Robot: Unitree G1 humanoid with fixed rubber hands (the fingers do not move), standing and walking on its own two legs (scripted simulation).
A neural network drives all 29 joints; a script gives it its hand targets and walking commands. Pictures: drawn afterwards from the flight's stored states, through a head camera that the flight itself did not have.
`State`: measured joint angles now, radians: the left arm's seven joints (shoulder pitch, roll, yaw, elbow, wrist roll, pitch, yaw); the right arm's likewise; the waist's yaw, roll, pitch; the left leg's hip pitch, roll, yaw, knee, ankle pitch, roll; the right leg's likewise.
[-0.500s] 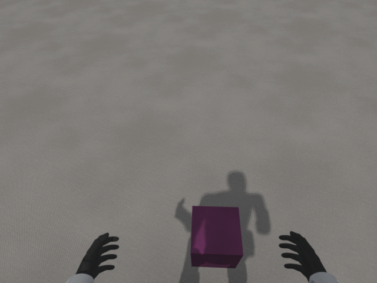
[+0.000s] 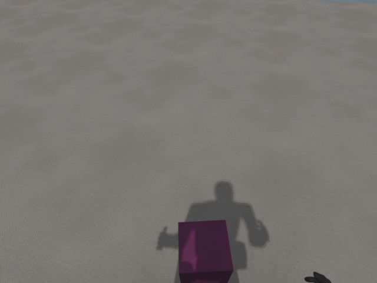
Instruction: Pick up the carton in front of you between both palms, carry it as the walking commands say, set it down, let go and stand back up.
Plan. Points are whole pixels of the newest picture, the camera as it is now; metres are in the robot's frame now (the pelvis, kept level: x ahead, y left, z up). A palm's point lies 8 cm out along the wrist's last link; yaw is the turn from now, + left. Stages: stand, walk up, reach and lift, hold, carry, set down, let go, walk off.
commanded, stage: stand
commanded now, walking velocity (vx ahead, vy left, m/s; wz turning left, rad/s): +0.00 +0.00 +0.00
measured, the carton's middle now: (203, 254) +0.38 -0.03 -0.64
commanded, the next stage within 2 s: none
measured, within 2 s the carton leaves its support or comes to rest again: neither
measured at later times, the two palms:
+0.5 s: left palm out of the picture +0.11 +0.25 -0.12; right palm out of the picture +0.03 -0.27 -0.12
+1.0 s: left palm out of the picture +0.06 +0.25 -0.13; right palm out of the picture -0.04 -0.26 -0.13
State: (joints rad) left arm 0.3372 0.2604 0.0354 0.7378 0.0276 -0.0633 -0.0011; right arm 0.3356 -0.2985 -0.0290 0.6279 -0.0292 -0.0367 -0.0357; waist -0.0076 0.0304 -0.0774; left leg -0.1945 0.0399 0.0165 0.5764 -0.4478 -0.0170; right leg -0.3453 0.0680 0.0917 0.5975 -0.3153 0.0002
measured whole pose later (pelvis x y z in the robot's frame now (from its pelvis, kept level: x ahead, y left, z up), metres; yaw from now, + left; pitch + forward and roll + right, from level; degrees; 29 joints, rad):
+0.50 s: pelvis +0.01 +0.00 -0.01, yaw -4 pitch +3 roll +0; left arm 0.31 0.25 0.00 0.79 0.02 -0.01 0.03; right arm 0.39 -0.27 0.00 0.73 -0.01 0.02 -0.06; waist -0.03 0.01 -0.07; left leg -0.17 0.04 0.09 0.63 -0.51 -0.02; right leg -0.39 0.09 0.16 0.73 -0.39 -0.01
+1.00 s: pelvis +0.00 +0.00 -0.01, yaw -6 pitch +1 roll +1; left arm 0.32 0.24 -0.01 0.90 0.01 0.02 0.04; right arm 0.41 -0.26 0.01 0.88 -0.02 0.04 -0.05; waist -0.02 0.01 -0.01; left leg -0.12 0.04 0.13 0.58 -0.47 -0.01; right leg -0.35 0.10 0.20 0.69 -0.34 0.00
